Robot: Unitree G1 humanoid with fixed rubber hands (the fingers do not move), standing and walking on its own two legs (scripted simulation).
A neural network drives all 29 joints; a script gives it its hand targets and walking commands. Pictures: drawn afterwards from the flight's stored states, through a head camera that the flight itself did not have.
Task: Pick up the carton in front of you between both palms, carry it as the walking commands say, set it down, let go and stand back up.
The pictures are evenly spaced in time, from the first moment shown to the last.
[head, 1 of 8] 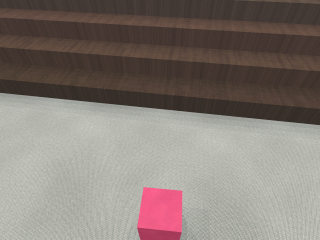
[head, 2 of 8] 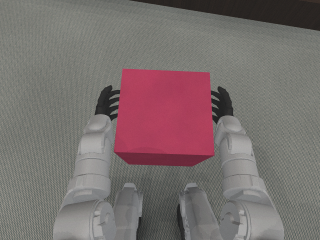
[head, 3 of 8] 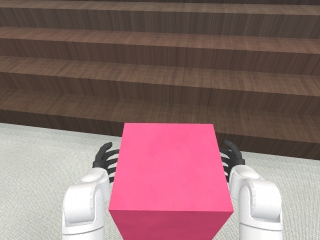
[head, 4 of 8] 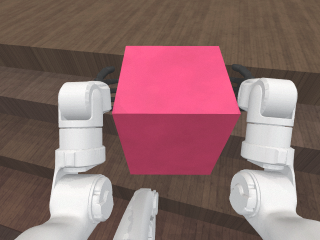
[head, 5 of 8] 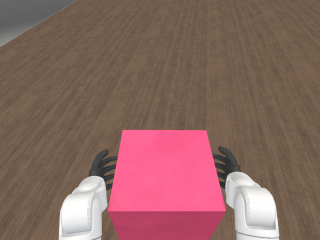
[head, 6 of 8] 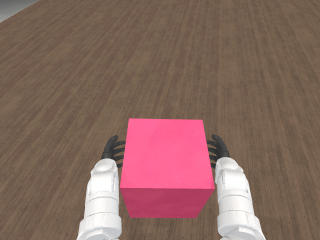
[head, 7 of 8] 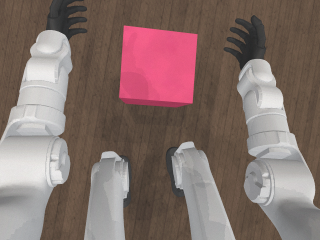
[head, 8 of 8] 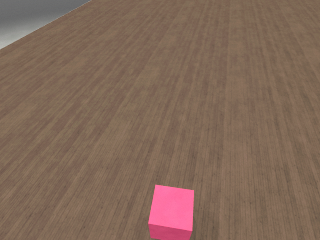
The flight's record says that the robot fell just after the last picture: no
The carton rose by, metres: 2.39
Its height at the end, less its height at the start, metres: +1.62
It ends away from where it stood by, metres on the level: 5.42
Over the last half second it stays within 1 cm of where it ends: yes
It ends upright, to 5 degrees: yes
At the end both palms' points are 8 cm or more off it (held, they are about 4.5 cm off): yes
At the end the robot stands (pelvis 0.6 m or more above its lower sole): yes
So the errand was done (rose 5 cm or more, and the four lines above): yes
